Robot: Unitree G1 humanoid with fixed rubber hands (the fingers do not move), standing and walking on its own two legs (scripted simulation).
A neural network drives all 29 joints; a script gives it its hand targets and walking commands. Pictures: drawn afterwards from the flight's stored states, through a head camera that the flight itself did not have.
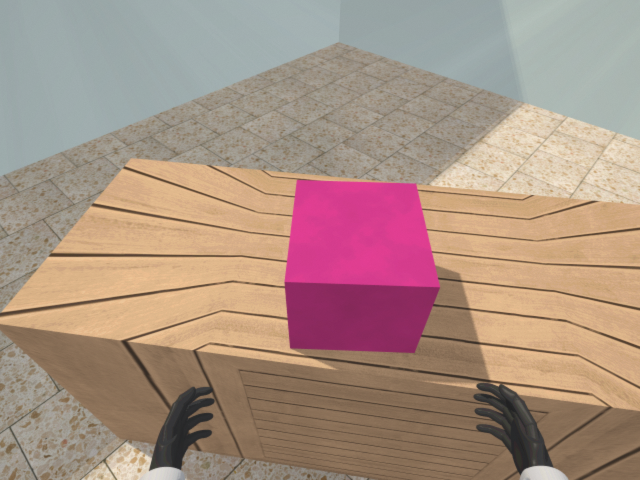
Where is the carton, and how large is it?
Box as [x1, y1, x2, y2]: [284, 180, 439, 352]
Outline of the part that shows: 297,180 284,282 290,347 414,352 439,288 416,185 414,183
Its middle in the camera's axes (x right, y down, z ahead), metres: +0.06 +0.04 +0.69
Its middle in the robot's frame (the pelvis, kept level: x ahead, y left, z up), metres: +0.47 -0.04 -0.04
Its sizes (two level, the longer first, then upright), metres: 0.236 0.217 0.187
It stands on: a pedestal, 0.64 m high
